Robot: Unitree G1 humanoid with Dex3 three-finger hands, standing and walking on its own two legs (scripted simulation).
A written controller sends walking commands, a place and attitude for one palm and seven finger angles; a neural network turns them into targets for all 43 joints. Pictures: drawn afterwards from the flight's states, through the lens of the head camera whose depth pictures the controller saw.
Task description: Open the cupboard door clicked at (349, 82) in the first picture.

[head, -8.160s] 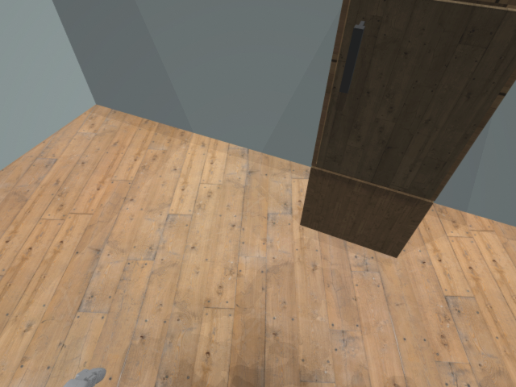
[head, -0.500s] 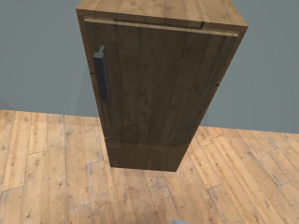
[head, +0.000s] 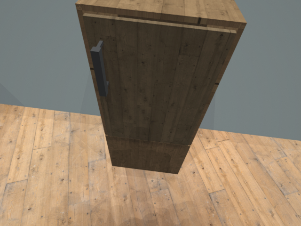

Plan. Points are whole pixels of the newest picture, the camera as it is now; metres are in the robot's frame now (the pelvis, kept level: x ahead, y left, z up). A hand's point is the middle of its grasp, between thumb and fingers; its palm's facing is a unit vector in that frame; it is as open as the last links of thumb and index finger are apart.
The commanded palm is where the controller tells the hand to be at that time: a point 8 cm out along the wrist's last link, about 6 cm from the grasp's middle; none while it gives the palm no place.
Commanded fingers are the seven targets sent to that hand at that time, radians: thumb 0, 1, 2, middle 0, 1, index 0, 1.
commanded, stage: come to a stop and stand still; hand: left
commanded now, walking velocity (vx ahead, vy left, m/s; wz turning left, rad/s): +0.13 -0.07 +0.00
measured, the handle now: (102, 69) +0.54 +0.21 +0.11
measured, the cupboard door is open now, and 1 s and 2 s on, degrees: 0 0 0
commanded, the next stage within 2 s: look again from close up in 1.76 s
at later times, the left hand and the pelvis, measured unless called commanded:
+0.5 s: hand out of the picture +0.01 +0.19 -0.17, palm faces -0.04 -0.98 -0.20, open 7.3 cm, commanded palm none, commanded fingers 0.00 0.90 0.90 -0.20 -0.30 -0.20 -0.30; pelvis -0.02 +0.02 +0.01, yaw -2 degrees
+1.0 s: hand out of the picture -0.05 +0.17 -0.17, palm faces +0.03 -0.98 -0.18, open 7.4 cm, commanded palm none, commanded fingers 0.00 0.90 0.90 -0.20 -0.30 -0.20 -0.30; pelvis -0.05 +0.00 +0.01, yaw +0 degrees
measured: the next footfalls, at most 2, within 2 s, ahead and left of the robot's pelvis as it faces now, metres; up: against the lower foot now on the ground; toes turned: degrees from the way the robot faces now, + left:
left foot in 0.02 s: +0.04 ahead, +0.10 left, +0.00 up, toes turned +3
right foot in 0.46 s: -0.01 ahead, -0.10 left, +0.00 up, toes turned -3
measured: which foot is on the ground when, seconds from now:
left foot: up 0.00-0.00, down 0.02-1.00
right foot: down 0.00-0.02, up 0.04-0.44, down 0.46-1.00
